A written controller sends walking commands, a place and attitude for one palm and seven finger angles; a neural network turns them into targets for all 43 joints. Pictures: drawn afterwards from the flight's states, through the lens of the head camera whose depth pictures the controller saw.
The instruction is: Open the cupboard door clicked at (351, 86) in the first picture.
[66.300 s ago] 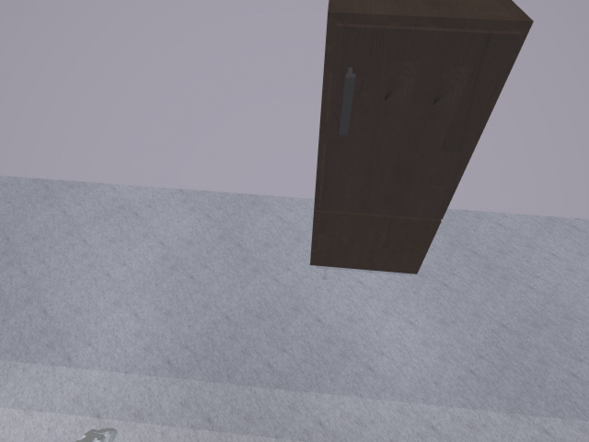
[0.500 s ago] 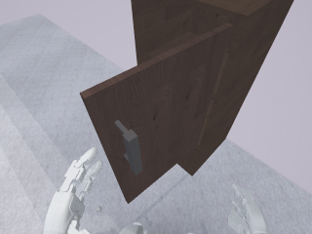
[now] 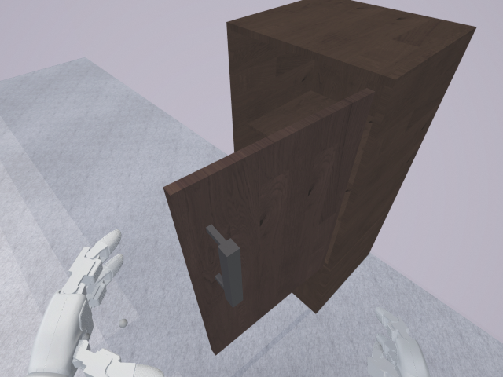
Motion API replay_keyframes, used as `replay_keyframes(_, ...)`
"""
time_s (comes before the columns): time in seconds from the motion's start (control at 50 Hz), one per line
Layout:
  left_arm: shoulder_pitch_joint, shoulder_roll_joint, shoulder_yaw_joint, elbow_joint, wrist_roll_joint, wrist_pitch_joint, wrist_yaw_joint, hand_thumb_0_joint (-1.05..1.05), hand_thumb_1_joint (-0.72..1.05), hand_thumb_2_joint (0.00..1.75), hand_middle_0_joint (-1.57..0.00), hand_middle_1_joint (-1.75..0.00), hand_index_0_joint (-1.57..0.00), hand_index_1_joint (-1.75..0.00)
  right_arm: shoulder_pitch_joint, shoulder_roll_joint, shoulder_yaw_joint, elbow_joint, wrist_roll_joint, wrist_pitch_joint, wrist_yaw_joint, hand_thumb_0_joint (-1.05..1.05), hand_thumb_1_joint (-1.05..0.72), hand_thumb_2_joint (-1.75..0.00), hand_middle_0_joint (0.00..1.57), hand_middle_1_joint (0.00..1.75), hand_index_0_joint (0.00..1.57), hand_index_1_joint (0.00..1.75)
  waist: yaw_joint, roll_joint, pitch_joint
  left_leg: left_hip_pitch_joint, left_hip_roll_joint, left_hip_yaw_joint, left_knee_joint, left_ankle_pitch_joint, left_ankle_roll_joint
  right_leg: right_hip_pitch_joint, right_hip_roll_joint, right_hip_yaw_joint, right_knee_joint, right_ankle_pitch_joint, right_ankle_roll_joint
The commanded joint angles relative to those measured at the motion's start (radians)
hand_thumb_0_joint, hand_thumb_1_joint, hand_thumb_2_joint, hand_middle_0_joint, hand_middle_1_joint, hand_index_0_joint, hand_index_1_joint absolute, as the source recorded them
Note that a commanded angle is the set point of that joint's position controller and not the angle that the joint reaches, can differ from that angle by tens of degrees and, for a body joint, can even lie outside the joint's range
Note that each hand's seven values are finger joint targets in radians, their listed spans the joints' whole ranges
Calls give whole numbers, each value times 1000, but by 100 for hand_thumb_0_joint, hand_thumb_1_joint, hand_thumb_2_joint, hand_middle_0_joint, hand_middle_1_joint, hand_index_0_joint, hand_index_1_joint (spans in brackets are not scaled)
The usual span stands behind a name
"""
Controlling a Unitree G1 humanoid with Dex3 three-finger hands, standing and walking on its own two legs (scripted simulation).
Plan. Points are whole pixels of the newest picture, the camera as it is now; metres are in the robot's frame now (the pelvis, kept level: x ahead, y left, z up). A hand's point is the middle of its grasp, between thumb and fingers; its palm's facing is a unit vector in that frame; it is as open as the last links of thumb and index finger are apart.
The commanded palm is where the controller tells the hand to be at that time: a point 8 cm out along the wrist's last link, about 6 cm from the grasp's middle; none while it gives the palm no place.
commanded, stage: draw the hand back to the body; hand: left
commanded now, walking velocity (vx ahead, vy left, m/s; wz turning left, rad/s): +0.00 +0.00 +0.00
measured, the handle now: (224, 267) +0.28 +0.08 +0.05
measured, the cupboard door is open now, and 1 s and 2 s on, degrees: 85 85 85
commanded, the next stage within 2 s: step back with the hand held close in 0.96 s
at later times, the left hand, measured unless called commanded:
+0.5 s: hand (55, 259) +0.20 +0.25 +0.18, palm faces +0.38 -0.83 -0.40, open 10.1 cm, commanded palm +0.15 +0.30 +0.20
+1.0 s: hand (51, 253) +0.20 +0.25 +0.20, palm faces +0.42 -0.82 -0.39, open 7.5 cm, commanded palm +0.15 +0.29 +0.21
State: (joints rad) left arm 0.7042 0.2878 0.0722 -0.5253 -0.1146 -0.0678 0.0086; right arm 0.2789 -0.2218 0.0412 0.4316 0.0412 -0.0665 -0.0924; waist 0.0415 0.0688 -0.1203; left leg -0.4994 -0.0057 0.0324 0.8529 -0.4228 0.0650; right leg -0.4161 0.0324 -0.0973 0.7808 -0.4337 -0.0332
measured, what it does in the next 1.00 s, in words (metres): stands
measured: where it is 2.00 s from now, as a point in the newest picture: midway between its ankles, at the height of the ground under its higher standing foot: outside the picture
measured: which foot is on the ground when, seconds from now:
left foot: down 0.00-1.00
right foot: down 0.00-1.00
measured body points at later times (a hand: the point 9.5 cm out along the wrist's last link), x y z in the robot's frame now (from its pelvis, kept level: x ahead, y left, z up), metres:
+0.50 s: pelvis +0.02 +0.01 +0.04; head +0.00 -0.01 +0.49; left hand +0.17 +0.29 +0.20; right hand +0.21 -0.21 -0.04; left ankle +0.01 +0.07 -0.70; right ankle -0.02 -0.10 -0.70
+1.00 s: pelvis +0.01 -0.01 +0.04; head -0.02 -0.03 +0.49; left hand +0.17 +0.29 +0.22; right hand +0.19 -0.24 -0.05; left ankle +0.01 +0.07 -0.70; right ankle -0.02 -0.10 -0.70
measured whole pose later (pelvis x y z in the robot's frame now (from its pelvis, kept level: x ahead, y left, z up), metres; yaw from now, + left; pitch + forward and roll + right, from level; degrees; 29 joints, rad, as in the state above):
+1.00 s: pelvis +0.01 -0.01 +0.04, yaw -1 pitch -5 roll -1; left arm 0.49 0.35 0.32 -0.41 -0.09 -0.06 0.11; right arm 0.20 -0.24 0.02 0.63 0.01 -0.06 -0.07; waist 0.06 0.07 0.02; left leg -0.10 -0.02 0.05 0.42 -0.24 0.05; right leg -0.04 0.04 -0.06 0.38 -0.25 -0.04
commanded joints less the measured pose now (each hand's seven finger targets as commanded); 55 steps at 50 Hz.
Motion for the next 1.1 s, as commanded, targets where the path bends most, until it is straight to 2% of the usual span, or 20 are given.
replay_keyframes(0.0, -47, 113, 84, -212, 50, -6, 99, 0, -8, 48, -16, -30, -16, -30, -127, -96, -26, -153, -11, -49, -19, 0, -90, -90, 20, 30, 20, 30, -2, -53, 50, 156, 34, -96, -244, 185, -27, 22, -34, 76, -250, 161, 3)
replay_keyframes(0.08, -103, 150, 130, -213, 63, -10, 125, 0, 6, 54, -17, -30, -17, -30, -146, -104, -19, -117, -17, -66, -21, 0, -90, -90, 20, 30, 20, 30, 6, -1, 50, 232, 36, -106, -327, 195, -32, 106, -37, 70, -297, 169, -2)
replay_keyframes(0.12, -112, 143, 135, -215, 64, -12, 126, 0, 13, 57, -17, -30, -17, -30, -152, -105, -15, -100, -20, -75, -13, 0, -90, -90, 20, 30, 20, 30, 7, 22, 54, 269, 41, -115, -362, 237, -38, 135, -35, 65, -307, 197, -1)
replay_keyframes(0.2, -123, 154, 175, -181, 61, -14, 128, 0, 27, 63, -18, -30, -18, -30, -169, -110, -19, -67, -27, -84, -1, 0, -90, -90, 20, 30, 20, 30, 14, -15, 69, 311, 48, -118, -415, 334, -49, 206, -33, 61, -340, 257, -1)
replay_keyframes(0.32, -173, 186, 252, -152, 53, -18, 125, 0, 48, 72, -19, -30, -19, -30, -180, -119, -31, -34, -33, -74, 14, 0, -90, -90, 20, 30, 20, 30, 21, -17, 65, 373, 51, -98, -454, 436, -56, 274, -31, 69, -387, 330, -1)
replay_keyframes(0.38, -216, 211, 290, -154, 51, -24, 126, 0, 58, 76, -19, -30, -19, -30, -186, -124, -34, -22, -34, -69, 17, 0, -90, -90, 20, 30, 20, 30, 25, 19, 58, 388, 48, -96, -466, 456, -58, 304, -32, 72, -402, 346, -5)
replay_keyframes(0.44, -239, 223, 323, -139, 44, -27, 127, 0, 69, 81, -19, -30, -19, -30, -189, -121, -40, -11, -32, -64, 18, 0, -90, -90, 20, 30, 20, 30, 24, -11, 57, 412, 47, -84, -470, 473, -52, 308, -32, 77, -416, 373, 0)
replay_keyframes(0.5, -277, 243, 357, -119, 40, -30, 128, 0, 80, 86, -20, -30, -20, -30, -196, -125, -45, 1, -32, -59, 18, 0, -90, -90, 20, 30, 20, 30, 25, -3, 66, 417, 47, -81, -476, 487, -52, 319, -33, 80, -426, 388, -1)
replay_keyframes(0.52, -298, 249, 364, -128, 40, -33, 128, 0, 83, 87, -20, -30, -20, -30, -197, -124, -46, 6, -31, -58, 20, 0, -90, -90, 20, 30, 20, 30, 24, 23, 57, 429, 47, -79, -479, 479, -52, 319, -33, 82, -430, 382, -1)
replay_keyframes(0.56, -328, 267, 391, -114, 35, -39, 131, 0, 90, 90, -20, -30, -20, -30, -202, -124, -48, 13, -30, -59, 20, 0, -90, -90, 20, 30, 20, 30, 24, 5, 67, 427, 44, -75, -485, 446, -48, 317, -33, 82, -440, 372, -1)
replay_keyframes(0.6, -288, 217, 351, -65, 32, -35, 121, 0, 90, 90, -20, -30, -20, -30, -205, -126, -47, 18, -30, -54, 24, 0, -90, -90, 20, 30, 20, 30, 22, -9, 102, 417, 43, -74, -491, 457, -46, 316, -33, 79, -444, 380, 0)
replay_keyframes(0.62, -280, 208, 341, -71, 31, -36, 117, 0, 90, 90, -20, -30, -20, -30, -204, -128, -52, 15, -30, -52, 27, 0, -90, -90, 20, 30, 20, 30, 23, -8, 87, 428, 45, -72, -490, 478, -45, 322, -33, 79, -442, 391, 2)
replay_keyframes(0.72, -284, 242, 364, -108, 33, -41, 115, 0, 90, 90, -20, -30, -20, -30, -207, -130, -57, 15, -31, -48, 32, 0, -90, -90, 20, 30, 20, 30, 28, 3, 45, 439, 42, -68, -484, 495, -43, 345, -35, 85, -441, 418, 2)
replay_keyframes(0.76, -291, 253, 373, -113, 32, -45, 117, 0, 90, 90, -20, -30, -20, -30, -214, -126, -56, 13, -29, -48, 29, 0, -90, -90, 20, 30, 20, 30, 27, -19, 67, 428, 38, -65, -487, 444, -40, 332, -32, 88, -451, 393, 2)
replay_keyframes(0.78, -298, 269, 384, -117, 33, -45, 119, 0, 90, 90, -20, -30, -20, -30, -217, -129, -56, 15, -29, -48, 25, 0, -90, -90, 20, 30, 20, 30, 28, 2, 67, 420, 37, -66, -489, 440, -41, 344, -34, 88, -451, 394, -2)
replay_keyframes(0.8, -310, 262, 380, -124, 31, -48, 119, 0, 90, 90, -20, -30, -20, -30, -221, -124, -54, 15, -27, -50, 24, 0, -90, -90, 20, 30, 20, 30, 26, 18, 75, 422, 36, -65, -490, 421, -41, 331, -35, 92, -456, 382, 0)
replay_keyframes(0.94, -308, 238, 362, -93, 28, -56, 117, 0, 90, 90, -20, -30, -20, -30, -224, -120, -55, 26, -26, -58, 20, 0, -90, -90, 20, 30, 20, 30, 20, -4, 112, 425, 31, -56, -494, 365, -33, 307, -35, 97, -482, 342, 3)
replay_keyframes(1.04, -305, 240, 360, -90, 28, -65, 116, 0, 90, 90, -20, -30, -20, -30, -228, -119, -57, 33, -26, -64, 19, 0, -90, -90, 20, 30, 20, 30, 22, -6, 104, 435, 28, -48, -490, 361, -29, 306, -39, 105, -491, 345, 5)
replay_keyframes(1.06, -386, 270, 376, -116, 29, -71, 121, 0, 90, 90, -20, -30, -20, -30, -231, -121, -57, 38, -26, -68, 17, 0, -90, -90, 20, 30, 20, 30, 16, -8, 86, 439, 25, -51, -490, 349, -28, 309, -41, 107, -493, 336, 6)
replay_keyframes(1.08, -555, 433, 537, -147, 44, -117, 136, 0, 90, 90, -20, -30, -20, -30, -213, -116, -43, -5, -12, -51, 17, 0, -90, -90, 20, 30, 20, 30, -18, 31, 211, 341, 44, -88, -477, 246, -16, 214, -95, 198, -534, 336, 2)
